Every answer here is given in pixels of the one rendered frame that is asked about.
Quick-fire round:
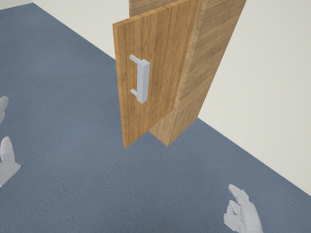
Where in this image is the robot left hand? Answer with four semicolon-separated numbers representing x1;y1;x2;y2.
0;96;20;187

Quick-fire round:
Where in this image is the robot right hand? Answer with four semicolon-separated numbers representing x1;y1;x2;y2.
224;184;262;233

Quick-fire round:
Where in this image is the handle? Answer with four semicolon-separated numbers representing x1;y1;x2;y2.
129;54;151;104

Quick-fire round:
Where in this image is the cupboard door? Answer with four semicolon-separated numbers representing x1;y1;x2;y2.
112;0;200;148

